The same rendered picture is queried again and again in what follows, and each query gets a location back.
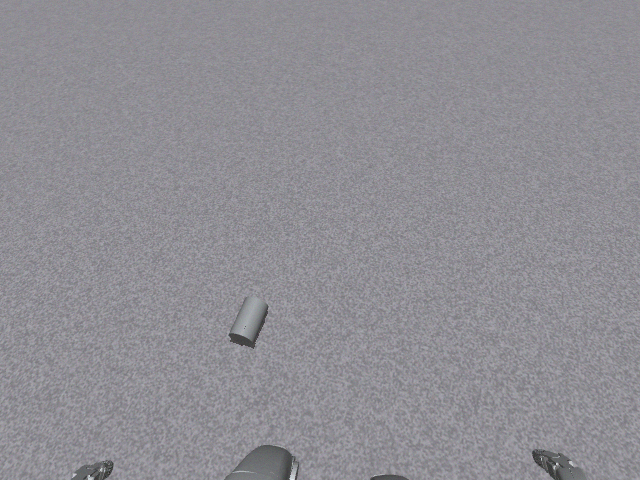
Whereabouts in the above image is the right robot hand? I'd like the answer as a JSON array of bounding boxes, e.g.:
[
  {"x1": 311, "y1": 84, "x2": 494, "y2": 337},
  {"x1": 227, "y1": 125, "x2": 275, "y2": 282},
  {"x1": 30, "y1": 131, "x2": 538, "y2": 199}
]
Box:
[{"x1": 532, "y1": 449, "x2": 590, "y2": 480}]

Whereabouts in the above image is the left robot hand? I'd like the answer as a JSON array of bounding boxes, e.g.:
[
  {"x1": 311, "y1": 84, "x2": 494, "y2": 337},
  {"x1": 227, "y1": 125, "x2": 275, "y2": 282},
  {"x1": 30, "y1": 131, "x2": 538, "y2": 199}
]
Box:
[{"x1": 71, "y1": 461, "x2": 114, "y2": 480}]

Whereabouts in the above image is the can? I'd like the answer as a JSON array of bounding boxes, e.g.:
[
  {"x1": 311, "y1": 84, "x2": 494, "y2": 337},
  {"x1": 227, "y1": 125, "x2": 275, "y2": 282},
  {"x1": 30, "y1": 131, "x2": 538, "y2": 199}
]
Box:
[{"x1": 229, "y1": 297, "x2": 268, "y2": 345}]

